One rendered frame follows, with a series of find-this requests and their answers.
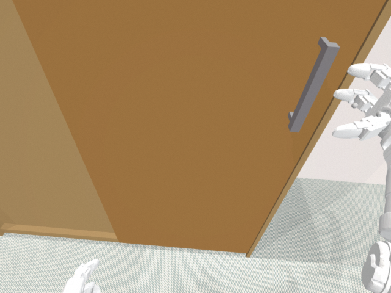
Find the right robot upper arm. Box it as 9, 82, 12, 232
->
361, 241, 391, 293

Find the wardrobe door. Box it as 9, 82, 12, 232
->
0, 0, 114, 233
12, 0, 386, 253

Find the handle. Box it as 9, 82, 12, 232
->
288, 37, 340, 132

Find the right robot forearm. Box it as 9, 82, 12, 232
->
378, 130, 391, 242

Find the robot right hand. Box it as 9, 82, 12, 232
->
332, 63, 391, 141

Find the robot left hand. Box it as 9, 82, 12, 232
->
61, 259, 101, 293

